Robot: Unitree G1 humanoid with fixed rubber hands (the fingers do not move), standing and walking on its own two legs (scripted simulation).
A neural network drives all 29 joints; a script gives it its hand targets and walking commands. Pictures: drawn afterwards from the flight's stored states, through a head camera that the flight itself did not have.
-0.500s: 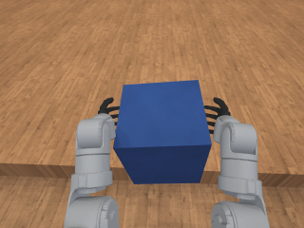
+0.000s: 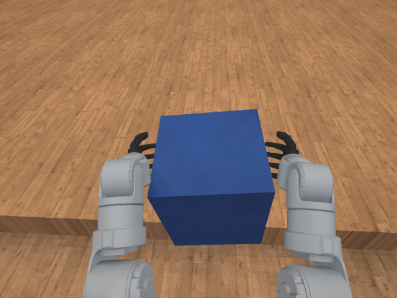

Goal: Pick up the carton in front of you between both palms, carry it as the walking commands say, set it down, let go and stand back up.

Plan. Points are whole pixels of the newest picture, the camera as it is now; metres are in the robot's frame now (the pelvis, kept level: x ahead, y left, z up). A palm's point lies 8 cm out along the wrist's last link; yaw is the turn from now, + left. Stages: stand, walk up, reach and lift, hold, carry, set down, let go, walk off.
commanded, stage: carry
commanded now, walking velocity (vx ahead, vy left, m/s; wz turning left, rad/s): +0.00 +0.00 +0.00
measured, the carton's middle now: (212, 182) +0.36 +0.00 +0.04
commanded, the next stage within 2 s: none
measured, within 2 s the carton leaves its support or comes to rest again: neither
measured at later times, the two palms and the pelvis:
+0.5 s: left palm (137, 164) +0.33 +0.15 +0.13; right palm (287, 164) +0.33 -0.15 +0.13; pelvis +0.00 +0.00 +0.00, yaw +0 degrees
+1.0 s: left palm (136, 163) +0.33 +0.15 +0.13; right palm (285, 164) +0.33 -0.14 +0.13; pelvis +0.00 +0.00 +0.00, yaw +0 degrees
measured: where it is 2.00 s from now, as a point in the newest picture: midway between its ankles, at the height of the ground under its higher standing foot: outside the picture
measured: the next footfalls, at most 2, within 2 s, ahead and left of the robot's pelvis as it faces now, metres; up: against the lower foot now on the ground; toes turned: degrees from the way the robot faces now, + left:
none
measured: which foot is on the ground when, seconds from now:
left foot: down 0.00-1.00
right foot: down 0.00-1.00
